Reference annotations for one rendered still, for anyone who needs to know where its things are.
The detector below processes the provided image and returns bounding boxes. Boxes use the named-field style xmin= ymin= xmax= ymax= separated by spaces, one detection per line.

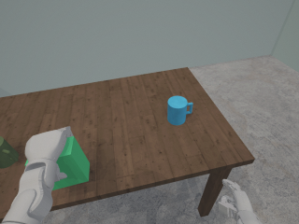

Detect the sponge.
xmin=25 ymin=136 xmax=90 ymax=190

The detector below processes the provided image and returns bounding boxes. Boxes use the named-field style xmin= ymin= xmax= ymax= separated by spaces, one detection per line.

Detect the robot left hand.
xmin=24 ymin=126 xmax=74 ymax=182

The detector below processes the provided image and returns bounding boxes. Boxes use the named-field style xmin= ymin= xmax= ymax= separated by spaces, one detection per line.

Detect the right robot forearm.
xmin=236 ymin=210 xmax=263 ymax=224

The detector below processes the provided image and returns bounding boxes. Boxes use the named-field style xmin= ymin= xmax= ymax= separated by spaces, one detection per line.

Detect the left robot forearm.
xmin=1 ymin=159 xmax=57 ymax=224

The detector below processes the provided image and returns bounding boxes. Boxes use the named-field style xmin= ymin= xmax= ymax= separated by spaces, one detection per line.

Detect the robot right hand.
xmin=218 ymin=179 xmax=254 ymax=221

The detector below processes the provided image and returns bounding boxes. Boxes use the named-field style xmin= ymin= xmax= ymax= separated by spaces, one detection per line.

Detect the table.
xmin=0 ymin=67 xmax=255 ymax=224

